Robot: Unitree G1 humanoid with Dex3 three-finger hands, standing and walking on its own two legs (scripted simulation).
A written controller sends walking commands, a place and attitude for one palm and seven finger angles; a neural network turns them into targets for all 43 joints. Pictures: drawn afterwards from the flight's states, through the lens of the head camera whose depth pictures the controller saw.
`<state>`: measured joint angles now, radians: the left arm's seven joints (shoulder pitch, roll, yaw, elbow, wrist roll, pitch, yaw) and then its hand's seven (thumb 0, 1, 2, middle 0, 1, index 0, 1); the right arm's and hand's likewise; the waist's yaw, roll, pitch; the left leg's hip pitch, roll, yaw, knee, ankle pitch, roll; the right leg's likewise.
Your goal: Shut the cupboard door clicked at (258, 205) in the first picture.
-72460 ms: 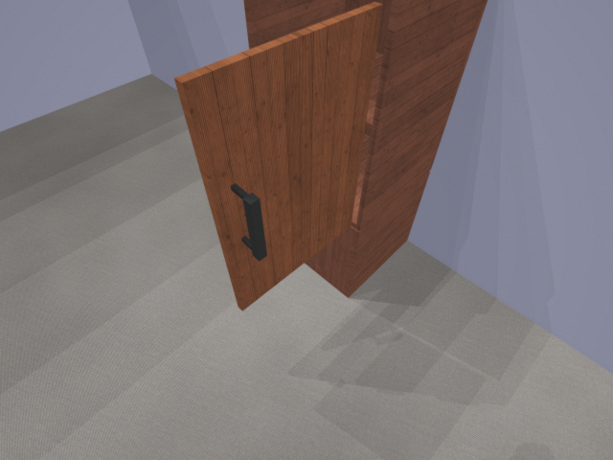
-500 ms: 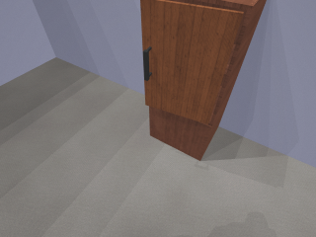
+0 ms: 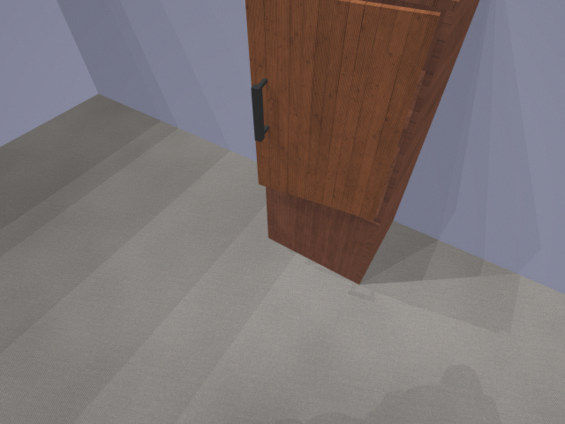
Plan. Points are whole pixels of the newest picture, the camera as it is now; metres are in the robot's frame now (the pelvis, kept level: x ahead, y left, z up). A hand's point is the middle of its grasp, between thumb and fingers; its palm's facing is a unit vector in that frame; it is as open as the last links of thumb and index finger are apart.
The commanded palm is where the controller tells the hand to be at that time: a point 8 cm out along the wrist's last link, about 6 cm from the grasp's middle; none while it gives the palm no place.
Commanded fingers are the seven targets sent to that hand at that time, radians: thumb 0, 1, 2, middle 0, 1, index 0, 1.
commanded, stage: look to check the result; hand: left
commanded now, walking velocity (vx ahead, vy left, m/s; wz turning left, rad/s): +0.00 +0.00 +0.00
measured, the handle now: (261, 110) +0.85 +0.11 -0.04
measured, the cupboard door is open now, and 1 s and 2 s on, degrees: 8 8 8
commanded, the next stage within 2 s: turn to face it in 0.20 s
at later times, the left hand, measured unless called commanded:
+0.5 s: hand out of the picture +0.04 +0.19 -0.17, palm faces +0.01 -0.96 -0.26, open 7.4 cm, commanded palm none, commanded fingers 0.00 0.90 0.90 -0.20 -0.30 -0.20 -0.30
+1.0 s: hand out of the picture +0.07 +0.17 -0.18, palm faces -0.15 -0.94 -0.29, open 7.4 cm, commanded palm none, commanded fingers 0.00 0.90 0.90 -0.20 -0.30 -0.20 -0.30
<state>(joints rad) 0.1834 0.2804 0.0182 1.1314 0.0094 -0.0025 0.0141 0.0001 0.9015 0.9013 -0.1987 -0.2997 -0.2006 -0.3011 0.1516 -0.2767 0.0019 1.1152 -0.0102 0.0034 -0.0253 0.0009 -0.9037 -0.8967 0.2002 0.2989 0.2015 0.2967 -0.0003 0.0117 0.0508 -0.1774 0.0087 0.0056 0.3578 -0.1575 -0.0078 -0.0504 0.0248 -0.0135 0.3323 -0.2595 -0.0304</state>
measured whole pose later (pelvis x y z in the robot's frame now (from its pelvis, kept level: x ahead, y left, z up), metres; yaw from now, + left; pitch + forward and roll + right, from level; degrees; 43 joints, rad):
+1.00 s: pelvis -0.02 -0.02 -0.02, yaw -12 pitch +0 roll +1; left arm 0.22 0.18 0.07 0.98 0.03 0.03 0.02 0.00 0.90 0.90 -0.20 -0.30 -0.20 -0.30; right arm 0.20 -0.22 -0.06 1.02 -0.02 0.07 -0.04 0.00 -0.90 -0.90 0.20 0.30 0.20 0.30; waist 0.01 0.04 0.09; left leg -0.44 0.05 0.03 1.00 -0.47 -0.03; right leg -0.28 0.05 -0.01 0.62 -0.34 -0.07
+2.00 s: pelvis +0.15 +0.02 -0.02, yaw -16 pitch -1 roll +2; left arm 0.29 0.18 0.07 1.04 0.02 -0.01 -0.01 0.00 0.91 0.90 -0.19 -0.30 -0.20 -0.30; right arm 0.28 -0.17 -0.02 1.03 -0.03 -0.02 -0.01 0.00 -0.91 -0.90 0.20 0.30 0.20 0.30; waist 0.02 0.00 0.06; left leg -0.28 0.04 0.12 0.54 -0.24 0.00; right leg -0.40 -0.06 -0.10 0.91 -0.44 -0.06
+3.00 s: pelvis +0.29 +0.00 -0.02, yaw -17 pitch +1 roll -1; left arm 0.19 0.16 0.03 1.00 0.02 0.02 0.03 0.00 0.90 0.90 -0.20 -0.30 -0.20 -0.30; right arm 0.25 -0.20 -0.03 1.05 -0.02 0.03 -0.03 0.00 -0.91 -0.90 0.20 0.30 0.20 0.30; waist -0.02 0.02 0.03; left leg -0.24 0.03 0.02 0.57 -0.32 0.00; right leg -0.29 0.00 -0.09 0.57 -0.29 -0.03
